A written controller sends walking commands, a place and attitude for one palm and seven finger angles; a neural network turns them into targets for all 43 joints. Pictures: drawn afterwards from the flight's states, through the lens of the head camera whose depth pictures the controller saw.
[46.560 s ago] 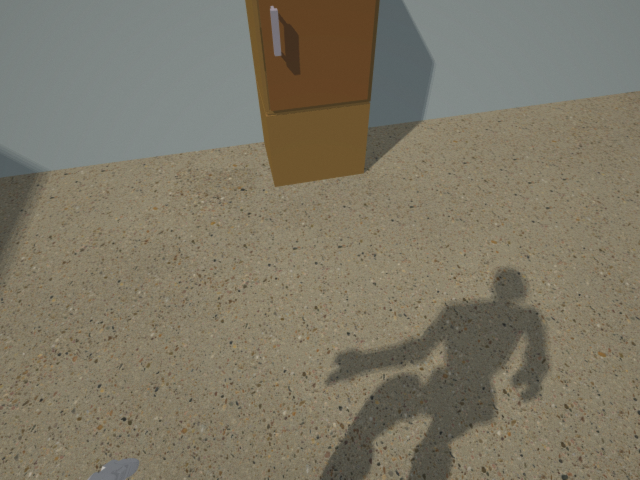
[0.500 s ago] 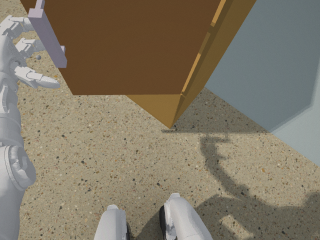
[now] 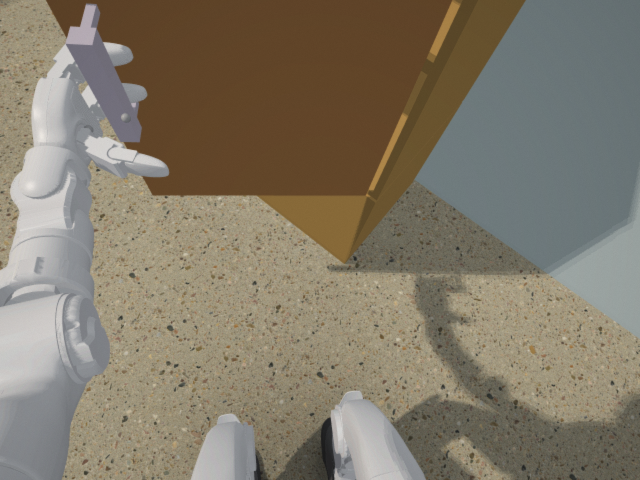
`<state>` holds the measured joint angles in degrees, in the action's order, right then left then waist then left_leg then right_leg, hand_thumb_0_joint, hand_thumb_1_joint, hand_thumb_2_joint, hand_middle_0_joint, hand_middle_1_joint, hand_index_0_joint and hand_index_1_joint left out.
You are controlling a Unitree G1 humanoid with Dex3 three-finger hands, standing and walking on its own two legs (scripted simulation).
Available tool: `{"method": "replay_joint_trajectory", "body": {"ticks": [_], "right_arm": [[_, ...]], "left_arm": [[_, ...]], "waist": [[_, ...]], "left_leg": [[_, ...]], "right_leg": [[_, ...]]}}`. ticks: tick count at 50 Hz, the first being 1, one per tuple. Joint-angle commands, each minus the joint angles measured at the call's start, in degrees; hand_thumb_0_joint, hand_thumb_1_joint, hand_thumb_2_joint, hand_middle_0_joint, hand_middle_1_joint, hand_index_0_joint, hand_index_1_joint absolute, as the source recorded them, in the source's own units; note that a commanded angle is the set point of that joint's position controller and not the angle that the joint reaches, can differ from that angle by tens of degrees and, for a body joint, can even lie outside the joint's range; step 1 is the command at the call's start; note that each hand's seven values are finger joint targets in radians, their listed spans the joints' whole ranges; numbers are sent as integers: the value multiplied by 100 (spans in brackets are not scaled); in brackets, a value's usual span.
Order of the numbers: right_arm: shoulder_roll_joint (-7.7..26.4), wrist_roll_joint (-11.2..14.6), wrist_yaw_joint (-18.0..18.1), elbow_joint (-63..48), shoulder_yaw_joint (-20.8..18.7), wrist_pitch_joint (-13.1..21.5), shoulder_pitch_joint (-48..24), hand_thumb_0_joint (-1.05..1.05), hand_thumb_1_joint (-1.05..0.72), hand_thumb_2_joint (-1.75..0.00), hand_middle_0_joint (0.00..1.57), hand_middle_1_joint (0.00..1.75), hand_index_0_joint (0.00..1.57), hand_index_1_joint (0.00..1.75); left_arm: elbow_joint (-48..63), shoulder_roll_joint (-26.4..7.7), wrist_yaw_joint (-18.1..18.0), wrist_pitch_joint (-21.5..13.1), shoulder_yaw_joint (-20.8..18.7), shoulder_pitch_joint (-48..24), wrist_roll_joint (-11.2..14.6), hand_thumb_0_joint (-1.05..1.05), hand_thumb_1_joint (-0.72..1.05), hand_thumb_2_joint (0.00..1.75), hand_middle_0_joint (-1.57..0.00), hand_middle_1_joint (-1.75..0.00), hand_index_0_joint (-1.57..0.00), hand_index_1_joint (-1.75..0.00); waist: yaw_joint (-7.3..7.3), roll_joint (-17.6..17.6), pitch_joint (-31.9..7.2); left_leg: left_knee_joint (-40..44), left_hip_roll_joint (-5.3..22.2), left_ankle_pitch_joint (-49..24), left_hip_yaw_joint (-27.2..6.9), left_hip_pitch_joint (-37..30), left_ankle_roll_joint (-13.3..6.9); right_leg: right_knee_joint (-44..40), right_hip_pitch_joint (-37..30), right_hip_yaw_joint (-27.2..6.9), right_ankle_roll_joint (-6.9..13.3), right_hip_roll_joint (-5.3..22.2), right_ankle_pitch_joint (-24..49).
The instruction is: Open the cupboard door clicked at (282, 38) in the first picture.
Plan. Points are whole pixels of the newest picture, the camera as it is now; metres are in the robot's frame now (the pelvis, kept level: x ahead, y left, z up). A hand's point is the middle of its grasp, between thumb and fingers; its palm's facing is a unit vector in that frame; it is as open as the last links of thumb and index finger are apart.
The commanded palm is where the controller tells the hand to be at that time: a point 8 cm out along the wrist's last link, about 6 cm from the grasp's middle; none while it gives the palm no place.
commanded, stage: slide the fingers in behind the handle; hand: left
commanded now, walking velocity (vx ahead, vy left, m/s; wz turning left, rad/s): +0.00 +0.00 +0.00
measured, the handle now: (112, 79) +0.59 +0.20 +0.07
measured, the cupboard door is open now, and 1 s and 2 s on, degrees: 42 43 63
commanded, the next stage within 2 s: close the thumb around the handle in 0.48 s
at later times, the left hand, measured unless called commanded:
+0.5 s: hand (126, 124) +0.52 +0.18 +0.06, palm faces -0.05 -1.00 -0.02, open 14.1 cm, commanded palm +0.50 +0.22 +0.06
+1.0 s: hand (126, 120) +0.53 +0.18 +0.07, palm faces -0.05 -1.00 -0.02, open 9.2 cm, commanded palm +0.50 +0.22 +0.06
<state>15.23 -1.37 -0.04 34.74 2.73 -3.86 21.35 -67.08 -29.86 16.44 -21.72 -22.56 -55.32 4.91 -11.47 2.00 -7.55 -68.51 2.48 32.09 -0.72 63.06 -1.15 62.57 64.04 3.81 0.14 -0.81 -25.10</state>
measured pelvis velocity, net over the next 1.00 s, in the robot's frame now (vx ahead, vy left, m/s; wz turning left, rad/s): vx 0.00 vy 0.00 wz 0.00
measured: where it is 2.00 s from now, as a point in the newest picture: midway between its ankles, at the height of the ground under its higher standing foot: outside the picture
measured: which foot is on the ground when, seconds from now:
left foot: down 0.00-1.00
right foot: down 0.00-1.00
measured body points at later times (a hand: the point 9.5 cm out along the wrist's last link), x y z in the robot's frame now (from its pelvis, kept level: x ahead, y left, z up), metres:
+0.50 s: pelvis +0.00 +0.00 +0.00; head +0.15 +0.02 +0.42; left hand +0.52 +0.23 +0.07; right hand +0.01 -0.27 -0.11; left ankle -0.01 +0.10 -0.64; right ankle +0.03 -0.13 -0.64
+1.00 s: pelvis +0.00 +0.00 +0.00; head +0.15 +0.02 +0.42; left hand +0.52 +0.23 +0.07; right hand -0.01 -0.26 -0.11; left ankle -0.01 +0.10 -0.64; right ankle +0.03 -0.13 -0.64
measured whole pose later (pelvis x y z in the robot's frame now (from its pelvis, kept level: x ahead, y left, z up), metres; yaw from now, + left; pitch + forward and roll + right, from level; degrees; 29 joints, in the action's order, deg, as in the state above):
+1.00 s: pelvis +0.00 +0.00 +0.00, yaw +0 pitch +26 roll -4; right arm 14.9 -1.2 0.0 34.9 3.1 -3.7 22.3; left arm -67.9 -30.3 15.5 -22.1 -22.2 -55.6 4.1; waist -11.6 2.3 -7.1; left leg -68.7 2.3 31.9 -0.2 63.1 -1.5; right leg 62.9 64.3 3.1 -0.2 -0.7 -24.8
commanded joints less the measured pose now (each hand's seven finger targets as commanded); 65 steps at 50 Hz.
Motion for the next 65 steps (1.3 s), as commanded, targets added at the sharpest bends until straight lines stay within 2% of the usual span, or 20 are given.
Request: {"method": "replay_joint_trajectory", "body": {"ticks": [1, 4, 7, 9, 11, 13, 20, 23, 29, 35, 38, 41, 44, 48, 51, 54, 56, 59, 62, 65], "right_arm": [[999, -9, -3, -307, -377, 3, 1145, 0, -90, -90, 20, 30, 20, 30], [996, 0, -7, -262, -405, -8, 1135, 0, -90, -90, 20, 30, 20, 30], [1012, 9, 10, -265, -407, 2, 1159, 0, -90, -90, 20, 30, 20, 30], [1028, 18, 34, -199, -401, 5, 1147, 0, -90, -90, 20, 30, 20, 30], [994, 30, 44, -196, -388, 20, 1107, 0, -90, -90, 20, 30, 20, 30], [997, 19, 58, -195, -403, 43, 1130, 0, -90, -90, 20, 30, 20, 30], [1025, 37, 89, -201, -387, 51, 1088, 0, -90, -90, 20, 30, 20, 30], [1020, 38, 97, -209, -375, 67, 1069, 0, -90, -90, 20, 30, 20, 30], [1062, 42, 116, -227, -363, 66, 1064, 0, -90, -90, 20, 30, 20, 30], [1076, 25, 126, -209, -343, 98, 1082, 0, -90, -90, 20, 30, 20, 30], [1085, 5, 109, -215, -358, 115, 1100, 0, -90, -90, 20, 30, 20, 30], [1074, 1, 87, -215, -362, 96, 1112, 0, -90, -90, 20, 30, 20, 30], [1082, 22, 85, -197, -354, 57, 1152, 0, -90, -90, 20, 30, 20, 30], [1074, -4, 77, -214, -369, 65, 1158, 0, -90, -90, 20, 30, 20, 30], [1081, -12, 68, -198, -368, 58, 1189, 0, -90, -90, 20, 30, 20, 30], [1068, -23, 51, -179, -378, 66, 1153, 0, -90, -90, 20, 30, 20, 30], [1079, -11, 54, -220, -382, 47, 1170, 0, -90, -90, 20, 30, 20, 30], [1053, -8, 55, -176, -379, 50, 1138, 0, -90, -90, 20, 30, 20, 30], [1088, -4, 86, -189, -369, 50, 1171, 0, -90, -90, 20, 30, 20, 30], [1063, -10, 84, -155, -374, 43, 1145, 0, -90, -90, 20, 30, 20, 30]], "left_arm": [[1440, -1279, -174, -446, -10, -2266, -80, 0, -50, 30, -30, -120, -30, -120], [1484, -1001, -130, -540, 160, -2300, 16, 0, -50, 30, -30, -120, -30, -120], [1463, -983, -91, -561, 121, -2330, 119, 0, -50, 30, -30, -120, -30, -120], [1321, -1292, -78, -565, -105, -2315, 89, 0, -50, 30, -30, -120, -30, -120], [1288, -1087, -61, -560, 101, -2404, 74, 0, -50, 30, -30, -120, -30, -120], [1354, -1148, -48, -624, 24, -2369, 73, 0, -50, 30, -30, -120, -30, -120], [1211, -1357, 42, -577, -118, -2208, 96, 0, -50, 30, -30, -120, -30, -120], [1243, -1334, 41, -564, -57, -2411, 96, 0, -50, 30, -30, -120, -30, -120], [1098, -1416, 15, -494, -111, -2384, 86, 0, -50, 30, -30, -120, -30, -120], [1132, -1476, -22, -488, -85, -2724, 50, 0, -16, 44, -32, -124, -32, -124], [1253, -1549, -25, -554, -169, -2653, 37, 0, 0, 52, -34, -125, -34, -125], [1267, -1408, -15, -514, -98, -2518, 58, 0, 17, 59, -35, -127, -35, -127], [965, -1304, -35, -395, -21, -2438, 32, 0, 34, 66, -36, -129, -36, -129], [1192, -1275, -118, -436, -22, -2580, 28, 0, 56, 76, -38, -131, -38, -131], [1123, -1319, -144, -463, -86, -2432, 20, 0, 73, 83, -39, -133, -39, -133], [1194, -1176, -128, -535, 9, -2457, 46, 0, 90, 90, -40, -135, -40, -135], [1243, -1335, -122, -554, -104, -2322, 31, 0, 90, 90, -40, -135, -40, -135], [1161, -1081, -112, -548, 115, -2489, 25, 0, 90, 90, -40, -135, -40, -135], [1119, -1391, -123, -543, -103, -2522, 20, 0, 90, 90, -40, -135, -40, -135], [1090, -1103, -119, -522, 141, -2582, -15, 0, 90, 90, -40, -135, -40, -135]], "waist": [[36, 838, -3061], [-59, 781, -2988], [-60, 646, -2990], [2, 608, -2969], [-93, 567, -2798], [-23, 697, -2997], [14, 701, -2978], [-9, 821, -2945], [-53, 631, -2847], [-127, 729, -2897], [-28, 1012, -3212], [-36, 966, -3211], [-105, 702, -2832], [-57, 907, -3015], [-41, 694, -2879], [-69, 793, -2933], [10, 715, -2984], [-97, 773, -2811], [-58, 681, -2775], [-113, 812, -2741]], "left_leg": [[723, -126, -3055, -237, -2123, 13], [736, -85, -3155, -273, -2333, 32], [763, -116, -3034, -247, -2250, 4], [747, -122, -2854, -216, -2076, 4], [767, -147, -2655, -179, -1949, -28], [747, -145, -2789, -191, -2110, -15], [719, -143, -2753, -165, -1983, -19], [725, -144, -2711, -191, -1987, -9], [715, -139, -2519, -200, -1831, -28], [690, -132, -2406, -242, -1869, -31], [669, -123, -2733, -290, -2205, 17], [678, -101, -2881, -297, -2269, 36], [735, -85, -2736, -327, -2105, 26], [746, -103, -2760, -325, -2260, 39], [784, -87, -2737, -342, -2197, 42], [756, -81, -2856, -335, -2324, 59], [791, -97, -2831, -311, -2230, 50], [753, -92, -2712, -307, -2200, 37], [788, -118, -2529, -290, -2034, 8], [771, -99, -2670, -336, -2198, 40]], "right_leg": [[-515, -1873, -167, 130, -174, 2233], [-549, -1734, -142, 127, -192, 2224], [-576, -1862, -161, 135, -195, 2227], [-576, -1956, -200, 121, -182, 2196], [-628, -1932, -228, 102, -173, 2104], [-596, -1926, -232, 117, -170, 2153], [-569, -1954, -244, 118, -159, 2157], [-544, -1885, -236, 119, -153, 2089], [-559, -1811, -228, 101, -150, 1910], [-549, -1648, -222, 100, -154, 1716], [-483, -1551, -186, 132, -155, 1815], [-478, -1569, -151, 123, -163, 1904], [-526, -1460, -116, 113, -179, 1767], [-532, -1429, -123, 128, -171, 1731], [-548, -1501, -107, 131, -180, 1724], [-547, -1414, -97, 126, -177, 1771], [-543, -1624, -121, 133, -179, 1842], [-553, -1415, -120, 119, -181, 1737], [-570, -1586, -150, 138, -177, 1684], [-550, -1338, -113, 128, -159, 1660]]}}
